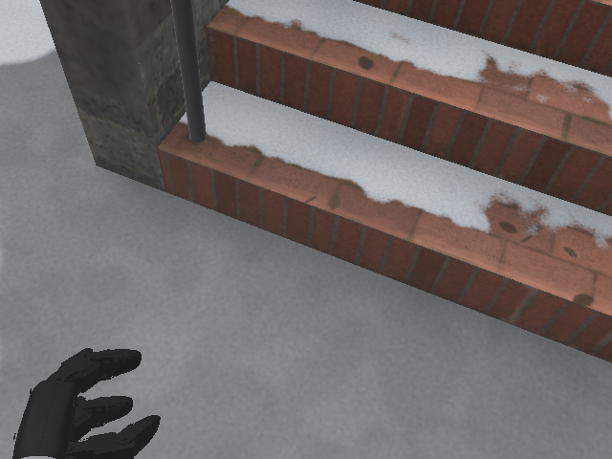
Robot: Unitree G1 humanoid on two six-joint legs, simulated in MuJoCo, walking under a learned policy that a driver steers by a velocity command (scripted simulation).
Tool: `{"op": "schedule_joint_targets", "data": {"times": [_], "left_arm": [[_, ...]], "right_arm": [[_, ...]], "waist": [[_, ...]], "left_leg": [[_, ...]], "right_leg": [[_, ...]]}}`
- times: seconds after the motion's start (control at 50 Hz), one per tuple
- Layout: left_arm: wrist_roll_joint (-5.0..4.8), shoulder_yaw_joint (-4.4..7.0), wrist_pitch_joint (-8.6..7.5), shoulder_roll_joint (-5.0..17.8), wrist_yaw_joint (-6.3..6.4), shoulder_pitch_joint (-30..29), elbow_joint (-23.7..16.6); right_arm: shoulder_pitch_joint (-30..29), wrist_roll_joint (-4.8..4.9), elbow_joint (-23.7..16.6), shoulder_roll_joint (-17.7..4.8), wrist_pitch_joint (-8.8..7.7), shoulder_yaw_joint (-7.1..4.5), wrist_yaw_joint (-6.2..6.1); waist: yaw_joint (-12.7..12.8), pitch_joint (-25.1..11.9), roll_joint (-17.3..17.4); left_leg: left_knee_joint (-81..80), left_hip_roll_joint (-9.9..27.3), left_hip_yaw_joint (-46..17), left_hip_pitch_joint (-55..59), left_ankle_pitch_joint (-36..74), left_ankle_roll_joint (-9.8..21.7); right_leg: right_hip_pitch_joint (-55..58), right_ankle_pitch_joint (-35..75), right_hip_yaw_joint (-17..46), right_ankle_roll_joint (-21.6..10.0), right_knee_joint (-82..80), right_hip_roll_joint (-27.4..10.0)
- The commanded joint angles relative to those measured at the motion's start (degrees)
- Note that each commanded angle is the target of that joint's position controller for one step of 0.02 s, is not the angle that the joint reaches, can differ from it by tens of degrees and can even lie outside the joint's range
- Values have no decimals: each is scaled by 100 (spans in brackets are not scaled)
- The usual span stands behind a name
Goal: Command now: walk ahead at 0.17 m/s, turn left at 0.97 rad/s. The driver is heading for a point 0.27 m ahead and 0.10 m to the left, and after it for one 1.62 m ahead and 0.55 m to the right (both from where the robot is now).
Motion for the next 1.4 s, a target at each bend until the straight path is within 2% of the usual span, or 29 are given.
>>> {"op": "schedule_joint_targets", "data": {"times": [0.02, 0.1, 0.16, 0.18, 0.2, 0.22, 0.24, 0.28, 0.34, 0.48, 0.52, 0.54, 0.56, 0.58, 0.62, 0.66, 0.76, 0.86, 0.94, 0.96, 0.98, 1.0, 1.02, 1.06, 1.12, 1.2, 1.34, 1.38, 1.4], "left_arm": [[-67, 128, 31, 400, 2, 159, -242], [-42, 199, -92, 583, -88, -129, -277], [-50, 294, -194, 727, -127, 461, -43], [0, 283, -213, 703, -142, 705, 47], [106, 264, -166, 797, -124, 616, -64], [290, 254, -103, 881, -124, 938, 5], [164, 208, -98, 628, -139, 863, -40], [-31, 67, 7, 285, -227, 863, -22], [-177, 354, 294, 1057, -214, 946, -87], [-267, 508, 476, 1030, -40, 1348, -159], [-317, 503, 530, 924, 40, 1314, -205], [-306, 449, 540, 721, 50, 1256, -324], [-354, 434, 483, 619, -2, 1314, -439], [-247, 574, 435, 1043, -47, 1522, -359], [-200, 601, 536, 1008, -62, 1985, -35], [-178, 492, 618, 725, -103, 2046, -41], [-264, 260, 603, 488, -295, 1054, -623], [-239, 240, 637, 558, -402, 991, -784], [-221, 406, 771, 768, -390, 1409, -689], [-183, 552, 758, 1043, -287, 2051, -479], [-214, 747, 727, 1790, -152, 2511, -490], [29, 753, 578, 2199, -184, 2147, -737], [-23, 630, 455, 1651, -275, 2022, -753], [-214, 546, 416, 1358, -180, 1467, -647], [-169, 506, 497, 1323, -90, 878, -820], [-191, 524, 530, 1386, 15, 999, -739], [-169, 457, 609, 1227, -18, 952, -672], [-175, 342, 617, 961, -21, 976, -616], [-62, 194, 603, 543, -31, 1379, -533]], "right_arm": [[-170, 40, -531, -843, 142, -242, -187], [-182, -47, -654, -772, 200, -231, -192], [-600, -66, -834, -653, 192, -143, -161], [-523, -81, -826, -444, 181, -45, -130], [-34, -172, -748, -17, 181, 107, -105], [357, -141, -786, -317, 149, 62, -72], [652, -181, -525, -752, 135, -32, -55], [-15, -283, -272, -787, 246, -36, -30], [-618, -214, -432, -466, 203, 47, -2], [-558, -47, -99, -398, -47, 15, 46], [-163, -75, 115, -567, -110, -63, 72], [25, -226, 158, -931, -116, -147, 63], [-388, -418, 80, -1114, -123, -171, 74], [-865, -536, -79, -834, -179, -96, 48], [-1355, -338, -232, -378, -220, 39, -61], [-1263, -228, -197, -395, -195, 76, -106], [-560, -274, -44, -762, 11, -25, -124], [-683, -154, -17, -1144, 6, -176, 29], [-837, 84, 65, -1083, -154, -226, 160], [-636, 72, 167, -914, -202, -189, 189], [-628, -200, -61, -571, -256, -81, 191], [-777, -405, -404, -379, -332, 32, 188], [-1149, -290, -305, -800, -327, -66, 191], [-1127, -210, -272, -769, -311, -54, 90], [-797, -279, -101, -746, -216, -48, 42], [-927, -240, -87, -539, -210, 83, 38], [-747, -165, -58, -735, -299, 3, 157], [-517, -221, -7, -734, -337, -21, 187], [-643, -351, -143, -928, -328, -12, 178]], "waist": [[206, -1395, 684], [51, -1114, 1019], [306, -1176, 1135], [318, -1381, 817], [20, -1620, -334], [-167, -1520, -1595], [-179, -1601, -1277], [76, -1307, -219], [240, -651, -494], [258, -1145, -1078], [75, -1265, -972], [36, -1316, -198], [224, -995, 1420], [393, -764, 1222], [621, -750, 636], [540, -592, 690], [-56, -485, 848], [15, -557, 947], [428, -827, 946], [733, -1140, 496], [798, -1384, -871], [573, -2238, -1816], [916, -2188, -784], [424, -1234, -190], [121, -1097, -348], [224, -1233, -517], [319, -1278, -1104], [198, -1255, -927], [446, -1321, 25]], "left_leg": [[-159, 1045, -1264, 648, 2209, 154], [135, 1169, -1989, 998, 1517, 113], [683, 1145, -2117, 1011, 1187, -31], [1271, 928, -1759, 800, 387, -188], [2505, 312, -1046, 101, -1961, -446], [3383, -144, -472, -928, -3532, -856], [4060, 348, -549, -972, -3204, -1155], [3956, 697, -14, -748, -2544, -1338], [2371, 607, 721, -442, -2308, -1285], [100, 485, 415, 520, -1269, -749], [-818, 911, 377, 1706, -447, -494], [-923, 1825, -453, 2363, -700, -14], [-1217, 3041, -1556, 1966, 200, 639], [-1140, 3444, -1482, 1459, 1111, 806], [-846, 2779, -393, 1412, 1639, 350], [-712, 2565, 236, 1458, 2502, 317], [-727, 2607, 815, 2070, 2608, 510], [-569, 2866, 1371, 1760, 2774, 357], [577, 2841, 1915, 1574, 3128, -153], [1640, 2510, 2190, 917, 2860, -517], [3386, 1908, 2310, -1028, -619, -1018], [4782, 1069, 1239, -2361, -3225, -1234], [4975, 1315, 531, -2418, -2971, -1166], [4116, 1500, 521, -2258, -2034, -1055], [3429, 1232, 643, -1483, -1251, -1203], [2235, 890, 483, -1172, -1012, -1292], [819, 879, 483, -183, -746, -1073], [-251, 1179, 530, 613, 224, -846], [-760, 2155, -590, 1017, 669, -515]], "right_leg": [[732, 709, -442, 60, -864, 508], [787, 703, -201, -74, -1882, 581], [1708, 1178, -274, -295, -2857, 382], [2560, 2098, -265, -525, -3265, 25], [3533, 3544, 832, -1050, -3195, -1020], [3947, 4423, 2645, -2227, -3445, -2088], [3683, 3517, 3307, -2517, -3410, -2229], [3213, 1854, 1827, -1778, -3269, -1153], [2552, 832, 1370, -1364, -3650, -351], [2924, -432, 2096, -1328, -3902, -397], [2148, -938, 1833, -960, -3665, -66], [1135, -1503, 1238, -663, -2829, 351], [316, -1859, -8, -485, -1251, 957], [159, -1814, -114, -274, -35, 490], [257, -1193, -340, -135, 989, 368], [-56, -842, -614, 22, 1742, 168], [-292, -385, -1214, 228, 519, -337], [725, -389, -1686, -66, -678, -310], [2061, -37, -1875, -602, -2178, 40], [3284, 927, -1631, -920, -2791, 199], [4853, 3795, 226, -1519, -2817, -991], [5298, 4004, 2527, -2894, -2933, -2247], [4993, 3498, 1896, -2746, -3158, -2058], [3916, 2145, 997, -2013, -3286, -1289], [2862, 2195, 652, -1849, -3327, -835], [2800, 1627, 1011, -1783, -3210, -683], [2697, 1498, 1627, -1489, -2737, -583], [2531, 1068, 1438, -1207, -2343, -343], [2264, -287, 895, -886, -1524, 160]]}}
Keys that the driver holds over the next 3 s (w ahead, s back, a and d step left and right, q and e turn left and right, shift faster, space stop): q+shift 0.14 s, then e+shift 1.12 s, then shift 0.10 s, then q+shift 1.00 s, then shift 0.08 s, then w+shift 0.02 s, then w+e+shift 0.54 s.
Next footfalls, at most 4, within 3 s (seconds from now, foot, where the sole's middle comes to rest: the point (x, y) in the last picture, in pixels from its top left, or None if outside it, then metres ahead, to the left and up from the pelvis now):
0.20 right None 0.26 -0.13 -0.77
0.52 left None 0.14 0.06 -0.77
0.96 right None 0.17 -0.22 -0.77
1.40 left None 0.33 -0.06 -0.77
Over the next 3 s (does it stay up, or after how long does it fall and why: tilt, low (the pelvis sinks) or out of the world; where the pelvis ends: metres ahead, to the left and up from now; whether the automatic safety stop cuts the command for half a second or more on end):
stays up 0.50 -0.08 -0.01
